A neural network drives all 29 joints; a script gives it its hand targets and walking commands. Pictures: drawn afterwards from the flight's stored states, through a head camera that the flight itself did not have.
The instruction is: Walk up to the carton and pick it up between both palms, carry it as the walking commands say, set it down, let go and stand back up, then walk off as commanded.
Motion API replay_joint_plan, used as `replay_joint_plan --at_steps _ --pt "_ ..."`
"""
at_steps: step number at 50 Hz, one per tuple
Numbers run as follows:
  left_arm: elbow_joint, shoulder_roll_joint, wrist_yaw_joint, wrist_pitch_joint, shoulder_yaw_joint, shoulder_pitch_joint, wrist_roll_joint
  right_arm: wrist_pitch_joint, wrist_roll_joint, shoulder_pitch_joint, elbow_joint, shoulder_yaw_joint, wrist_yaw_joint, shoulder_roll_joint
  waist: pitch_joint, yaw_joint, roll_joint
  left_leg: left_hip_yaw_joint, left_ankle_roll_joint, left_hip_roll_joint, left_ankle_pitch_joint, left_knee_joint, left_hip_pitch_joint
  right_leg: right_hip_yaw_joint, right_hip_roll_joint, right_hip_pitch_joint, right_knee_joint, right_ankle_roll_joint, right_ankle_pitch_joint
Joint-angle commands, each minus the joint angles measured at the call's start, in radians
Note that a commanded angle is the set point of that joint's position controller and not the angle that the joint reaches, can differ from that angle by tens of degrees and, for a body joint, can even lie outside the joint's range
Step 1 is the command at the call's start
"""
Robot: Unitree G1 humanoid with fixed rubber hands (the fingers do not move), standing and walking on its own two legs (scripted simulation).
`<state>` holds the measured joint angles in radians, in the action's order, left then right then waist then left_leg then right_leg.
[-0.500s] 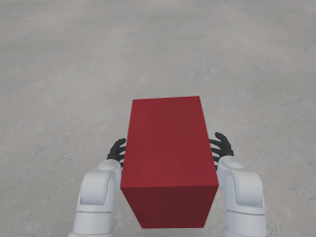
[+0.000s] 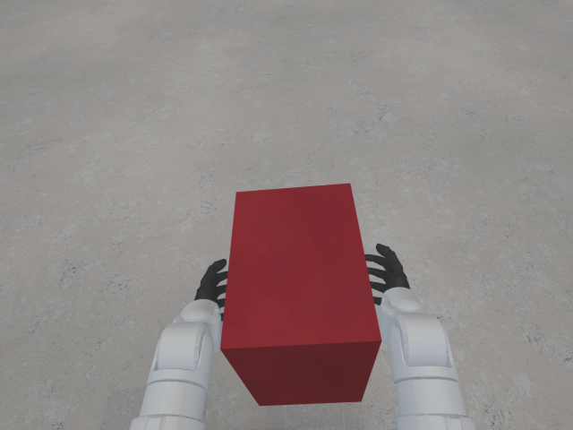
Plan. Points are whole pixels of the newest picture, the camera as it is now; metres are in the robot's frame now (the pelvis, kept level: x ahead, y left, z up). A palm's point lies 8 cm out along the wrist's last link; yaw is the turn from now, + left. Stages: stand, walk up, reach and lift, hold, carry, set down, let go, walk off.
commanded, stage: carry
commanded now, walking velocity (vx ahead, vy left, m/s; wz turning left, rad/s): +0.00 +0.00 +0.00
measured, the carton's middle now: (301, 301) +0.32 -0.01 -0.04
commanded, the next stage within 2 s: hold in 0.72 s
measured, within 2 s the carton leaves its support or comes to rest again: neither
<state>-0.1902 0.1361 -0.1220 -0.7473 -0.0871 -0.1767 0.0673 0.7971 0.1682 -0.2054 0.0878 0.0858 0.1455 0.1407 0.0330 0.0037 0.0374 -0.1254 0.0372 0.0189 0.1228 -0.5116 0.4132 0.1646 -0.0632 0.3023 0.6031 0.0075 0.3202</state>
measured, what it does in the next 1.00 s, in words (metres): stands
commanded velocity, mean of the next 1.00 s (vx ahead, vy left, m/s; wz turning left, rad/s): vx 0.00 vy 0.00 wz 0.00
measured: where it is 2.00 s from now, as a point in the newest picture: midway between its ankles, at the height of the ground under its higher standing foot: outside the picture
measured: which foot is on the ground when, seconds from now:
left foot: down 0.00-1.00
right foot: down 0.00-1.00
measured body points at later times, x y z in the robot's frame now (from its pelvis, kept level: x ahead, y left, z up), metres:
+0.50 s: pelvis -0.01 +0.01 +0.00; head -0.02 +0.00 +0.45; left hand +0.27 +0.14 -0.01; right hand +0.29 -0.13 +0.02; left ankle +0.09 +0.14 -0.73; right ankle +0.00 -0.10 -0.73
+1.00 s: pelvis -0.02 +0.01 +0.00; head -0.04 +0.02 +0.45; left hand +0.30 +0.11 +0.02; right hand +0.28 -0.16 +0.06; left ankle +0.09 +0.15 -0.73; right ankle +0.00 -0.10 -0.73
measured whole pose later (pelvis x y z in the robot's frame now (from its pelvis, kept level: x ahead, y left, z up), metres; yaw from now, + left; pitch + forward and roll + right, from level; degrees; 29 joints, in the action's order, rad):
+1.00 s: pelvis -0.02 +0.01 +0.00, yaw -8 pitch -4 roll +1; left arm -0.28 0.13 -0.11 -0.69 -0.14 -0.22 0.07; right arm 0.69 0.21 -0.31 0.24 0.14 0.11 0.17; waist 0.01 0.00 -0.01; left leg -0.12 0.04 0.03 0.13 -0.50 0.30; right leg 0.04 -0.03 0.26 0.60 0.01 0.28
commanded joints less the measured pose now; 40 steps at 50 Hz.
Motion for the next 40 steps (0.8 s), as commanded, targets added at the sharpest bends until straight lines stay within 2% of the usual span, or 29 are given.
replay_joint_plan --at_steps 1,2,3,5,6,7,9,10,11,12,13,15,17,18,21,22,23,24,25,27,28,30,32,33,34,35,36,37,40 --pt "0.186 0.818 0.19 0.062 0.445 -0.551 -0.143 -0.096 -0.247 -0.444 -0.072 -0.498 -0.218 0.862 0.408 0.001 -0.129 0.046 -0.058 -0.089 -0.182 -0.011 -0.13 -0.133 -0.108 -0.204 -0.098 -0.026 -0.297" --pt "0.247 0.852 0.19 0.054 0.473 -0.556 -0.165 -0.086 -0.273 -0.451 -0.121 -0.533 -0.22 0.905 0.383 0.005 -0.118 0.032 -0.066 -0.096 -0.175 0.006 -0.133 -0.127 -0.094 -0.191 -0.097 -0.015 -0.229" --pt "0.12 0.787 0.195 0.063 0.408 -0.541 -0.11 -0.092 -0.224 -0.421 0.018 -0.472 -0.229 0.855 0.386 0.004 -0.08 0.022 -0.068 -0.1 -0.179 0.008 -0.135 -0.128 -0.095 -0.189 -0.101 -0.02 -0.205" --pt "0.153 0.809 0.197 0.059 0.44 -0.538 -0.13 -0.093 -0.237 -0.398 -0.012 -0.489 -0.232 0.869 0.369 0.004 -0.093 0.041 -0.059 -0.085 -0.096 0.002 -0.109 -0.148 -0.105 -0.173 -0.136 -0.014 -0.152" --pt "0.108 0.784 0.196 0.067 0.422 -0.544 -0.113 -0.101 -0.218 -0.399 0.039 -0.461 -0.234 0.847 0.369 0.004 -0.066 0.031 -0.054 -0.091 -0.093 0.023 -0.118 -0.145 -0.097 -0.16 -0.126 -0.003 -0.118" --pt "0.173 0.788 0.201 0.078 0.443 -0.618 -0.127 -0.106 -0.222 -0.398 0.047 -0.463 -0.244 0.872 0.351 0.008 -0.05 0.026 -0.049 -0.099 -0.099 0.042 -0.137 -0.132 -0.086 -0.14 -0.125 -0.005 -0.056" --pt "0.067 0.771 0.209 0.087 0.409 -0.631 -0.1 -0.118 -0.185 -0.395 0.155 -0.423 -0.252 0.859 0.327 0.008 -0.035 0.006 -0.058 -0.096 -0.035 0.047 -0.122 -0.145 -0.07 -0.114 -0.146 -0.003 0.023" --pt "0.186 0.817 0.211 0.089 0.465 -0.638 -0.143 -0.118 -0.229 -0.415 0.03 -0.484 -0.252 0.898 0.314 0.013 -0.07 0.017 -0.057 -0.089 0.03 0.055 -0.094 -0.141 -0.072 -0.109 -0.161 -0.005 0.058" --pt "0.087 0.778 0.212 0.093 0.426 -0.603 -0.108 -0.129 -0.214 -0.417 0.093 -0.461 -0.255 0.861 0.329 0.009 -0.055 0.026 -0.052 -0.079 0.066 0.042 -0.08 -0.173 -0.09 -0.125 -0.169 0.006 0.071" --pt "0.239 0.87 0.21 0.086 0.516 -0.631 -0.178 -0.122 -0.266 -0.45 -0.069 -0.539 -0.249 0.929 0.314 0.011 -0.105 0.046 -0.047 -0.067 0.055 0.041 -0.077 -0.165 -0.093 -0.113 -0.184 0.004 0.08" --pt "0.172 0.842 0.213 0.089 0.486 -0.665 -0.15 -0.124 -0.233 -0.442 0.027 -0.491 -0.253 0.905 0.316 0.015 -0.085 0.047 -0.047 -0.072 0.052 0.05 -0.1 -0.163 -0.096 -0.097 -0.177 0.013 0.097" --pt "0.201 0.84 0.215 0.091 0.502 -0.707 -0.162 -0.124 -0.229 -0.436 0.045 -0.474 -0.258 0.91 0.311 0.014 -0.052 0.055 -0.042 -0.073 0.053 0.052 -0.114 -0.153 -0.095 -0.066 -0.179 0.003 0.119" --pt "0.022 0.798 0.221 0.097 0.424 -0.649 -0.101 -0.138 -0.182 -0.443 0.153 -0.412 -0.261 0.843 0.321 0.01 -0.038 0.035 -0.048 -0.086 0.069 0.07 -0.102 -0.157 -0.082 -0.08 -0.157 -0.003 0.103" --pt "0.178 0.823 0.218 0.1 0.488 -0.671 -0.149 -0.14 -0.24 -0.47 0.024 -0.494 -0.26 0.902 0.319 0.01 -0.04 0.03 -0.046 -0.082 0.032 0.057 -0.08 -0.156 -0.082 -0.106 -0.169 -0.001 0.083" --pt "-0.012 0.752 0.227 0.125 0.404 -0.648 -0.087 -0.165 -0.161 -0.422 0.218 -0.388 -0.268 0.812 0.334 0.007 -0.029 0.013 -0.047 -0.105 -0.035 0.059 -0.121 -0.156 -0.077 -0.124 -0.14 -0.009 -0.019" --pt "0.123 0.833 0.225 0.129 0.483 -0.662 -0.145 -0.173 -0.219 -0.472 0.059 -0.469 -0.263 0.874 0.35 0.009 -0.05 0.012 -0.047 -0.104 -0.075 0.067 -0.123 -0.143 -0.067 -0.127 -0.127 -0.008 -0.019" --pt "0.167 0.842 0.223 0.126 0.502 -0.665 -0.158 -0.169 -0.236 -0.463 0.032 -0.491 -0.264 0.893 0.363 0.003 -0.022 0.013 -0.05 -0.104 -0.056 0.039 -0.123 -0.151 -0.069 -0.133 -0.137 -0.015 -0.023" --pt "0.094 0.792 0.222 0.127 0.464 -0.668 -0.136 -0.164 -0.196 -0.381 0.165 -0.439 -0.265 0.872 0.353 0.005 -0.026 0.014 -0.047 -0.103 -0.044 0.057 -0.109 -0.157 -0.071 -0.147 -0.13 -0.008 -0.023" --pt "0.147 0.816 0.225 0.134 0.479 -0.687 -0.146 -0.169 -0.213 -0.437 0.095 -0.468 -0.264 0.885 0.335 0.008 -0.085 0.025 -0.046 -0.091 -0.051 0.032 -0.075 -0.162 -0.081 -0.159 -0.153 -0.009 -0.093" --pt "0.119 0.801 0.228 0.145 0.472 -0.694 -0.14 -0.175 -0.196 -0.392 0.145 -0.449 -0.27 0.874 0.356 0.006 -0.042 0.04 -0.042 -0.085 -0.017 0.037 -0.097 -0.177 -0.099 -0.155 -0.148 -0.005 -0.093" --pt "0.04 0.803 0.233 0.142 0.444 -0.672 -0.119 -0.181 -0.19 -0.454 0.154 -0.44 -0.267 0.86 0.328 0.009 -0.06 0.042 -0.045 -0.089 -0.044 0.036 -0.098 -0.172 -0.091 -0.139 -0.154 -0.012 -0.113" --pt "0.192 0.859 0.226 0.13 0.516 -0.68 -0.181 -0.168 -0.245 -0.455 0.021 -0.505 -0.258 0.915 0.347 0.007 -0.053 0.039 -0.039 -0.084 -0.046 0.032 -0.098 -0.165 -0.086 -0.148 -0.156 -0.017 -0.069" --pt "0.161 0.805 0.223 0.135 0.485 -0.707 -0.145 -0.162 -0.217 -0.428 0.112 -0.473 -0.267 0.898 0.352 0.007 -0.041 0.036 -0.04 -0.089 -0.042 0.036 -0.123 -0.16 -0.083 -0.136 -0.151 -0.012 -0.043" --pt "0.064 0.793 0.229 0.135 0.443 -0.675 -0.118 -0.171 -0.195 -0.458 0.135 -0.445 -0.266 0.859 0.343 0.008 -0.058 0.033 -0.043 -0.092 -0.044 0.034 -0.114 -0.169 -0.087 -0.123 -0.154 -0.018 -0.053" --pt "0.176 0.846 0.227 0.128 0.509 -0.687 -0.169 -0.166 -0.236 -0.442 0.045 -0.498 -0.263 0.915 0.345 0.009 -0.05 0.038 -0.039 -0.084 -0.026 0.038 -0.103 -0.158 -0.086 -0.14 -0.158 -0.017 -0.036" --pt "0.018 0.78 0.232 0.132 0.433 -0.646 -0.105 -0.177 -0.179 -0.431 0.17 -0.415 -0.268 0.826 0.358 0.005 0.0 0.022 -0.041 -0.098 -0.093 0.045 -0.125 -0.139 -0.068 -0.142 -0.108 -0.014 -0.049" --pt "0.017 0.764 0.233 0.146 0.425 -0.676 -0.1 -0.181 -0.162 -0.4 0.227 -0.398 -0.272 0.829 0.354 0.007 -0.025 0.008 -0.04 -0.112 -0.117 0.046 -0.144 -0.14 -0.064 -0.14 -0.114 -0.015 -0.063" --pt "0.243 0.952 0.271 0.179 0.612 -0.807 -0.196 -0.2 -0.248 -0.579 0.035 -0.559 -0.291 1.126 0.403 0.014 -0.112 0.049 -0.018 0.108 -0.12 -0.001 -0.512 -0.281 0.121 -0.002 -0.182 -0.023 -0.224" --pt "0.301 0.981 0.297 0.149 0.679 -0.855 -0.223 -0.167 -0.243 -0.486 0.075 -0.547 -0.293 1.16 0.435 0.065 -0.108 0.047 -0.01 0.106 -0.17 -0.004 -0.613 -0.29 0.119 0.014 -0.194 -0.011 -0.313"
